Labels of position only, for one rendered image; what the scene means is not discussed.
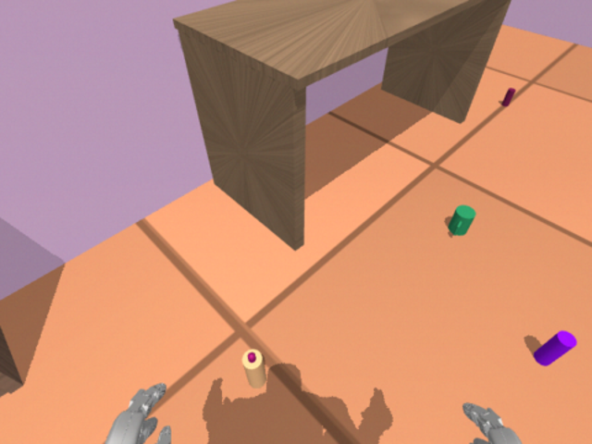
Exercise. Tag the desk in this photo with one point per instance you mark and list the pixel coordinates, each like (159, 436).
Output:
(250, 61)

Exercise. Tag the bookshelf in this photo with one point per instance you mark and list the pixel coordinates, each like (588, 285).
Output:
(10, 379)

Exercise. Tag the right robot hand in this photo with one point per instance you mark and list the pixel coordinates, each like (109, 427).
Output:
(490, 425)

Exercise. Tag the left robot hand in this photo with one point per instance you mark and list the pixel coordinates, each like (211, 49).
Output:
(130, 427)

